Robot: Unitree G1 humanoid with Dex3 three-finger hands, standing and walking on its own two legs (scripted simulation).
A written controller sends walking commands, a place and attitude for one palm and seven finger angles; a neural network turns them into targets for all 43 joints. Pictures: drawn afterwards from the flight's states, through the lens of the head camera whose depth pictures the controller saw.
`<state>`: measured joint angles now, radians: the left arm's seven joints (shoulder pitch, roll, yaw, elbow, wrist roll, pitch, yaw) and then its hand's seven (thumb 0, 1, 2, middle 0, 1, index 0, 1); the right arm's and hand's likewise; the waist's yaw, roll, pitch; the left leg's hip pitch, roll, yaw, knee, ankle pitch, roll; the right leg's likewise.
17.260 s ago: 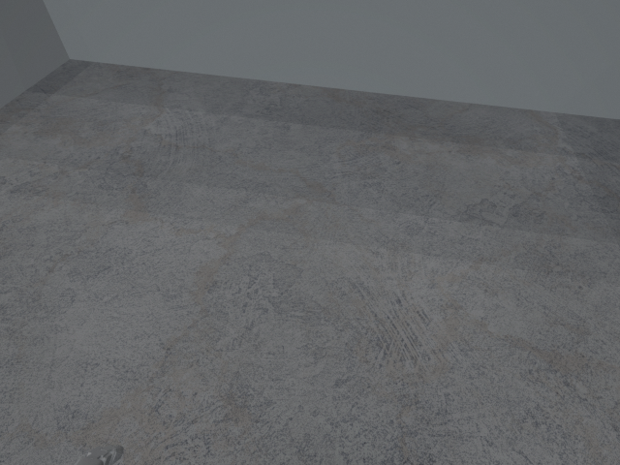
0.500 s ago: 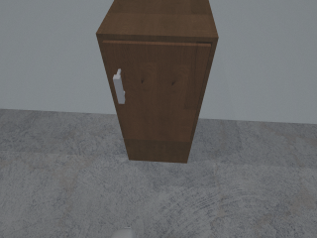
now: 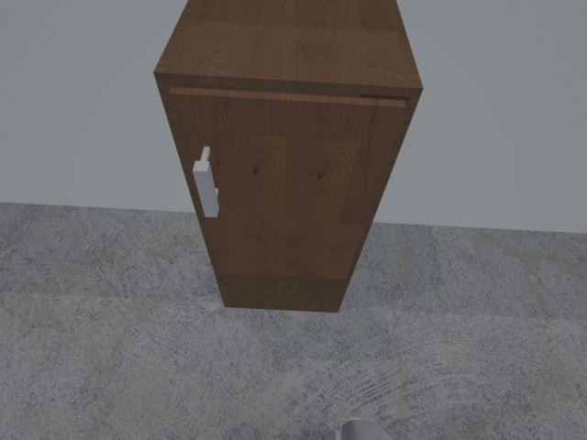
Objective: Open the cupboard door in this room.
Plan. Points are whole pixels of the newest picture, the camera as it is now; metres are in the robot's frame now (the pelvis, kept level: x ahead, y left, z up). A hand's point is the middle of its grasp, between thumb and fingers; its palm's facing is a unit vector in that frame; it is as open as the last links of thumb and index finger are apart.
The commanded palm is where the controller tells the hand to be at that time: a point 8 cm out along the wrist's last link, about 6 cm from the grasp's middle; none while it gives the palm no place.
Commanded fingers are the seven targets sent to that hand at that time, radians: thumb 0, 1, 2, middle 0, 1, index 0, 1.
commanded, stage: come to a stop and stand still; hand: left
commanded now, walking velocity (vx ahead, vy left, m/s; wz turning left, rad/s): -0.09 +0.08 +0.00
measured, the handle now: (209, 182) +0.54 +0.19 -0.04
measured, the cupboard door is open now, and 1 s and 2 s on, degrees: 0 0 0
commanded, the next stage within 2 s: look again from close up in 1.00 s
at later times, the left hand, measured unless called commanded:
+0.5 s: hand out of the picture +0.01 +0.16 -0.16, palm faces +0.06 -0.96 -0.26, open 7.3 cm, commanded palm none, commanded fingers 0.00 0.90 0.90 -0.20 -0.30 -0.20 -0.30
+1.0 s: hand out of the picture -0.06 +0.18 -0.18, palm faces +0.01 -0.98 -0.18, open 7.3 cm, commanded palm none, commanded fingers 0.00 0.90 0.90 -0.20 -0.30 -0.20 -0.30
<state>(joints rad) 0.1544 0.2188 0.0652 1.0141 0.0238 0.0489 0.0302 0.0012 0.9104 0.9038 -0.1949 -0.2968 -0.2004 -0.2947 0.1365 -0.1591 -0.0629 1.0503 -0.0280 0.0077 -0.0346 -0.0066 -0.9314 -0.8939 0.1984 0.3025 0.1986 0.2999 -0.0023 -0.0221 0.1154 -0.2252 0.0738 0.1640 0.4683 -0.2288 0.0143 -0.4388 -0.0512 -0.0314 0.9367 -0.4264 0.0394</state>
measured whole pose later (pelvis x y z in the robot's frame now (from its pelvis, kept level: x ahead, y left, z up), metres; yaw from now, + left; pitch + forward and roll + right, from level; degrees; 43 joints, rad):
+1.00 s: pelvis -0.06 +0.01 +0.00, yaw +0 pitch -1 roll +0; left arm 0.25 0.14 -0.01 1.15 0.02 0.01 0.04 0.01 0.92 0.90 -0.20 -0.30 -0.20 -0.30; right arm 0.26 -0.14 -0.01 1.14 -0.01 -0.01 -0.03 0.01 -0.92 -0.89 0.20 0.30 0.20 0.30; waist 0.00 0.00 0.05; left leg -0.12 -0.01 0.05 0.41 -0.27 0.02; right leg -0.19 -0.05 -0.04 0.44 -0.23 0.02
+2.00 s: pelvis -0.02 -0.01 -0.01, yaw +0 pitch +0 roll +0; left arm 0.30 0.14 0.01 1.11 0.02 -0.01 0.02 0.00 0.91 0.90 -0.20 -0.30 -0.20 -0.30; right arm 0.30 -0.15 0.01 1.10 -0.02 -0.03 -0.03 0.01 -0.91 -0.89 0.19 0.30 0.19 0.30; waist 0.00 0.00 0.04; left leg -0.15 0.03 0.04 0.56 -0.41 -0.02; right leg -0.22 -0.02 -0.05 0.60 -0.38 -0.01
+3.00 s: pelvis -0.05 +0.01 +0.00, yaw -1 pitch +0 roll +1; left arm 0.30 0.18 -0.01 1.09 0.02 0.00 0.02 0.00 0.91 0.90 -0.20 -0.30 -0.20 -0.30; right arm 0.29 -0.18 0.01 1.09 -0.02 -0.02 -0.01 0.01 -0.91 -0.89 0.19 0.30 0.19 0.30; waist 0.00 0.00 0.05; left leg -0.20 0.00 0.06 0.47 -0.27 0.02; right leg -0.23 -0.04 -0.04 0.50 -0.27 0.01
